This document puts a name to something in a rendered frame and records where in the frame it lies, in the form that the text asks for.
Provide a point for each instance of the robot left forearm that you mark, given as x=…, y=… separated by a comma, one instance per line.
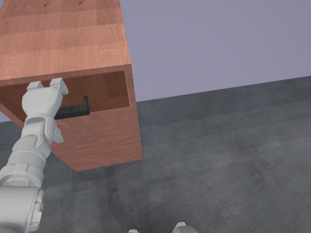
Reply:
x=26, y=162

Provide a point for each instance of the right robot shin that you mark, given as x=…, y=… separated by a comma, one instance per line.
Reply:
x=180, y=224

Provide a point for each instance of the left robot hand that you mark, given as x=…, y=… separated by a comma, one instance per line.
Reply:
x=45, y=100

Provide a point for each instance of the cabinet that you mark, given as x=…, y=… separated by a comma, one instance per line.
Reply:
x=48, y=39

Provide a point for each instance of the robot left upper arm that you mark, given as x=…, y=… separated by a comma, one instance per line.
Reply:
x=20, y=208

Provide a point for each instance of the handle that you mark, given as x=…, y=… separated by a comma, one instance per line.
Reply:
x=73, y=111

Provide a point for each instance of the drawer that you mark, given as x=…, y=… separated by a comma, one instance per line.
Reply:
x=105, y=91

